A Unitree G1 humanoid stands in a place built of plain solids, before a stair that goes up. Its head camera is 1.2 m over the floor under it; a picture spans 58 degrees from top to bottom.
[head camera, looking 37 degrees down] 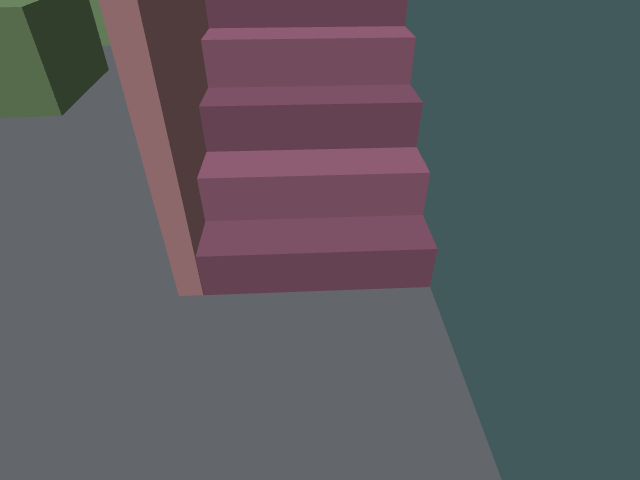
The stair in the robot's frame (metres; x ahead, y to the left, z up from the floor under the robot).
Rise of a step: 0.20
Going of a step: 0.23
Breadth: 0.90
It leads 3 degrees to the left of straight ahead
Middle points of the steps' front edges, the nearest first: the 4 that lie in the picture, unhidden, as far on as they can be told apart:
1.25 0.01 0.20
1.48 0.02 0.39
1.72 0.03 0.59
1.95 0.04 0.79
